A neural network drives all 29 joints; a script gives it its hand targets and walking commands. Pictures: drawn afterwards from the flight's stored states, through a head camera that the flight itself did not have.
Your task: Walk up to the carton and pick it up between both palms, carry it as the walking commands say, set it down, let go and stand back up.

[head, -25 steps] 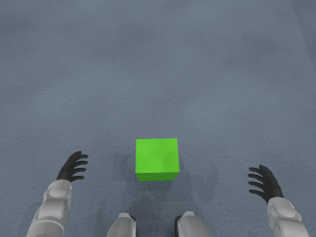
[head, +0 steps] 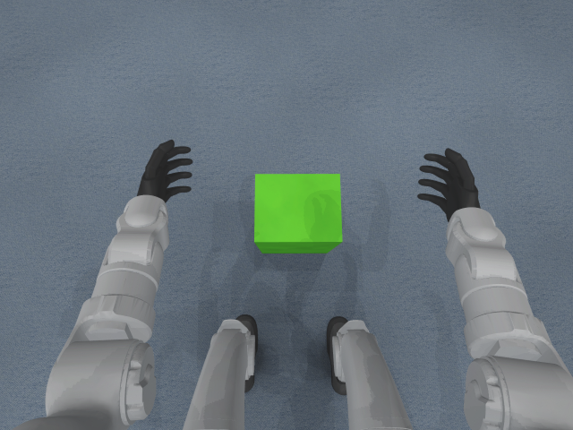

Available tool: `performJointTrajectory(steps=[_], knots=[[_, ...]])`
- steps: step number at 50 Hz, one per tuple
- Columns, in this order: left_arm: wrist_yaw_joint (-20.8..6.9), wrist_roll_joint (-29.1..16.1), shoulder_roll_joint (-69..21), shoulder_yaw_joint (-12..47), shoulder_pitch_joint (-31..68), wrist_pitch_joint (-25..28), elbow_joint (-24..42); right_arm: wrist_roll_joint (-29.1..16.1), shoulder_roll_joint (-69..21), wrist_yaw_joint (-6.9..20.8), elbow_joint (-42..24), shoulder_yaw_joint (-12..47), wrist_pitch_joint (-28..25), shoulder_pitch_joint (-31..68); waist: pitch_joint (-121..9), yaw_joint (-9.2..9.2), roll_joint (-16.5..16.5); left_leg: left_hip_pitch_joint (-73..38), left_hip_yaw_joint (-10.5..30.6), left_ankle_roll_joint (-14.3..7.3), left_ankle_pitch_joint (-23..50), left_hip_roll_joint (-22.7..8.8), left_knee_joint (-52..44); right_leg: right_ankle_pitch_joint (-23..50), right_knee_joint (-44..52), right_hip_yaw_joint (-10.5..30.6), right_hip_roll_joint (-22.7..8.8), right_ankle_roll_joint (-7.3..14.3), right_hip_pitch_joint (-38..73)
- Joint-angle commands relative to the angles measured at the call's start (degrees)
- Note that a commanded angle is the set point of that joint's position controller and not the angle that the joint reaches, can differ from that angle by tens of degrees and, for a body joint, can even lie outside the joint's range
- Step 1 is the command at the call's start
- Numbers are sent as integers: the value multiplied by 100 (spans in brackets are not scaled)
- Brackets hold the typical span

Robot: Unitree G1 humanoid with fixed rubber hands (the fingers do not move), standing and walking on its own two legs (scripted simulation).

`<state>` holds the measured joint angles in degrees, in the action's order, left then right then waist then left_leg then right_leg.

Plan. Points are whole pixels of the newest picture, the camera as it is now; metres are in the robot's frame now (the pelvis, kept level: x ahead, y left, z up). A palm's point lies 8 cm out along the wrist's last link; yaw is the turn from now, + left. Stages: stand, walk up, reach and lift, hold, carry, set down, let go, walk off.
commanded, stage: reach and lift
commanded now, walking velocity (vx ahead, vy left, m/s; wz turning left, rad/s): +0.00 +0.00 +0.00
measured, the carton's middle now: (295, 219) +0.46 -0.01 -0.54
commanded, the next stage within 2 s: none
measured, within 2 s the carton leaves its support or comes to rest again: neither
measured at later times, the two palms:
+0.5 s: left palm (189, 170) +0.47 +0.17 -0.16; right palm (419, 172) +0.47 -0.20 -0.15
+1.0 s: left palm (212, 199) +0.47 +0.16 -0.32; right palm (387, 200) +0.46 -0.19 -0.31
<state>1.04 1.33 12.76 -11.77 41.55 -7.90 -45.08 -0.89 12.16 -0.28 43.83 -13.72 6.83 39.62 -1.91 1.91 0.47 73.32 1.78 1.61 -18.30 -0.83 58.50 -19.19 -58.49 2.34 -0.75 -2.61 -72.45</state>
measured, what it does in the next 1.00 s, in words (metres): lowers itself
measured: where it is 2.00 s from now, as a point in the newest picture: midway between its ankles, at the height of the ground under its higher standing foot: (292, 367)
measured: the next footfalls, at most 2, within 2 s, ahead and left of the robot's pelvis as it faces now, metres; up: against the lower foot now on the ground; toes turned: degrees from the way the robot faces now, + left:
none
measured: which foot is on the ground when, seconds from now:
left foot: down 0.00-1.00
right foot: down 0.00-1.00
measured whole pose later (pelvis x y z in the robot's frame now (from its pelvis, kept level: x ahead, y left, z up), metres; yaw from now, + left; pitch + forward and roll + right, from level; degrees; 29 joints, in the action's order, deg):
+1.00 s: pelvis -0.04 -0.01 -0.18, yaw +0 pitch +49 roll -1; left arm 6.5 -3.1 12.7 -11.8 61.8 -4.9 -48.1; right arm -3.7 12.5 -5.2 49.3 -14.4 3.9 61.7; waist -3.2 1.0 -0.3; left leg 119.6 4.5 3.7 -27.4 1.7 97.7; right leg -28.6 -98.2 3.5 1.9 -3.4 -118.9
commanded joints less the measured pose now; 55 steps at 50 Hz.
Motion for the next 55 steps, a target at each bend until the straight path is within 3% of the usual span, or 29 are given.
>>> performJointTrajectory(steps=[1, 6, 10, 15, 28, 33, 42, 55], knots=[[117, 37, 494, -148, 1419, 161, 439, 27, 691, -3, -372, -226, -198, 1313, -4357, 38, 158, -2616, -330, 125, 1234, 440, -298, 1123, 452, -613, 462, -38, 1292], [244, 59, 372, -254, 2174, 242, 365, 93, 713, 23, -229, -393, -298, 2115, -4895, 21, 160, -2491, -323, 126, 1383, 467, -135, 1233, 279, -687, 479, -26, 878], [279, 93, 239, -301, 2409, 274, 478, 236, 664, 37, -237, -561, -343, 2323, -5557, 69, 160, -2719, -345, 134, 1801, 505, -73, 1592, 198, -761, 509, 12, 885], [246, 277, 127, -476, 2406, 328, 684, 420, 469, 72, -448, -713, -408, 2360, -5851, 3, 138, -2547, -388, 125, 2181, 552, -3, 2011, 99, -751, 522, 28, 946], [109, 437, -43, -715, 2136, 552, 420, 607, -61, -126, -254, -731, -527, 2251, -5396, -76, -59, -95, -508, 180, 1615, 654, 1004, 1918, -928, -512, 507, -92, 212], [208, 237, 64, -585, 2332, 573, 447, 470, 18, -273, -276, -629, -524, 2468, -5821, -60, -93, 572, -558, 230, 1349, 671, 1712, 1705, -1632, -558, 563, -118, -187], [461, -224, 329, -189, 2845, 429, 661, -43, 394, -436, -439, -274, -406, 2969, -6518, -93, 45, 736, -685, 196, 968, 615, 2726, 1111, -2636, -749, 590, -120, -846], [654, -654, 602, 145, 3766, 477, -235, -517, 781, -586, 488, 69, -477, 3856, -5738, -61, 77, 1409, -650, 171, 144, 477, 3786, 104, -3736, -800, 458, -111, -2048]])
